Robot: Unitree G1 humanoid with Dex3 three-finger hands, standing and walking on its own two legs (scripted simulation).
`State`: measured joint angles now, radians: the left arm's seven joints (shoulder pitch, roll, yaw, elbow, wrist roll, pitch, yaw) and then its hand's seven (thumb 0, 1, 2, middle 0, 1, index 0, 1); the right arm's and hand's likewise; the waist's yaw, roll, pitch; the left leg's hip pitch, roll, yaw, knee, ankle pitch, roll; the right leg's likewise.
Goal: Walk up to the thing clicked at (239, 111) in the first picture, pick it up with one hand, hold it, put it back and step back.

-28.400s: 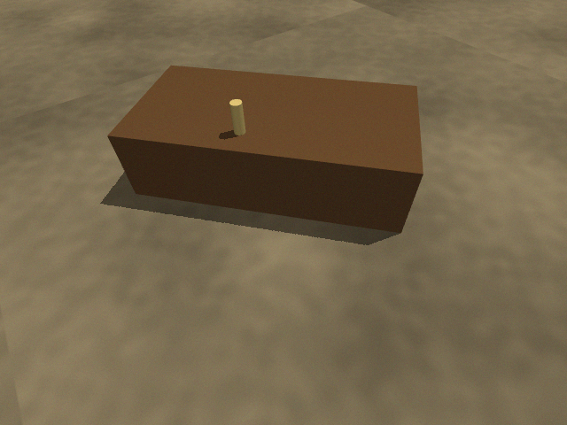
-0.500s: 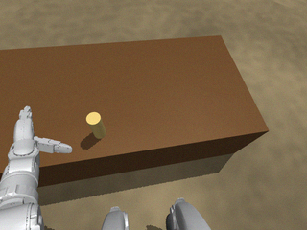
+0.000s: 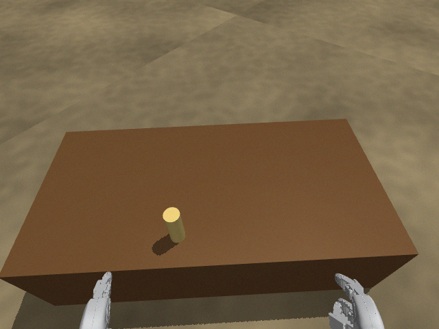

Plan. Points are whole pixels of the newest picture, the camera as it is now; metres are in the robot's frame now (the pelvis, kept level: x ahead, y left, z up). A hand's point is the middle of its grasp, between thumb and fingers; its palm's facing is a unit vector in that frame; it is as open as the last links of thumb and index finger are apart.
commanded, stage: home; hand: left
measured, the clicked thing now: (174, 225) +0.49 +0.17 -0.31
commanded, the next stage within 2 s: stand in 1.92 s
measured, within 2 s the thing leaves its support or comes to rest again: neither
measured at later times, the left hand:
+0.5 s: hand out of the picture +0.14 +0.18 -0.08, palm faces +0.04 -0.95 -0.31, open 17.5 cm
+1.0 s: hand out of the picture +0.03 +0.25 -0.11, palm faces +0.02 -0.92 -0.39, open 17.4 cm
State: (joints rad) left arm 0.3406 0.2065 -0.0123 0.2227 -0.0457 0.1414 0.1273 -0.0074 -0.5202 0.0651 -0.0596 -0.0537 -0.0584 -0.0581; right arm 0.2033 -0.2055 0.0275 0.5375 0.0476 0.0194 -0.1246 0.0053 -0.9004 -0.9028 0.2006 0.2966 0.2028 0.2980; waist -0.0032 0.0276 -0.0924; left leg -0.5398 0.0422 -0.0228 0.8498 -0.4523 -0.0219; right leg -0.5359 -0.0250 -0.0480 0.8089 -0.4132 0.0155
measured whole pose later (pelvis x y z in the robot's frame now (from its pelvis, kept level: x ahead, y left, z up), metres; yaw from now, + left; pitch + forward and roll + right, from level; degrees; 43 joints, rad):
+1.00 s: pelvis -0.01 -0.01 +0.04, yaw +2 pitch -3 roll +0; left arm 0.22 0.32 0.00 1.01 0.03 0.01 0.04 0.00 -0.54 0.05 -0.06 -0.05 -0.06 -0.05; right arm 0.22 -0.31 -0.02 0.99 -0.03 0.03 -0.01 0.00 -0.90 -0.90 0.20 0.30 0.20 0.30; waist 0.01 0.05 0.02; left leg -0.15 0.01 -0.03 0.44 -0.24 -0.03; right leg -0.16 -0.05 -0.07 0.45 -0.24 0.01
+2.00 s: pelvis -0.02 -0.01 +0.05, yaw +2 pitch -2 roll +0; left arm 0.12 0.32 0.00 1.16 0.01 0.00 0.01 0.00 -0.59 0.02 -0.05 -0.04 -0.05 -0.04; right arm 0.16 -0.35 0.01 1.11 -0.02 0.01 -0.01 0.00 -0.90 -0.90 0.20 0.30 0.20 0.30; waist 0.01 0.03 0.04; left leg -0.11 0.03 -0.03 0.33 -0.18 -0.04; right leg -0.13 -0.03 -0.07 0.35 -0.18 0.00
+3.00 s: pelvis +0.00 -0.01 +0.05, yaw +1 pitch -2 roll +0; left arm 0.11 0.34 0.01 1.15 0.01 0.00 0.00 0.01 0.90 0.89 -0.20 -0.30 -0.20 -0.30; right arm 0.13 -0.35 0.01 1.12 -0.01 0.00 0.00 0.00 -0.91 -0.90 0.20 0.30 0.20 0.30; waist 0.01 0.02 0.04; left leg -0.09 0.03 -0.02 0.30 -0.18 -0.04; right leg -0.11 -0.03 -0.06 0.33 -0.19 0.01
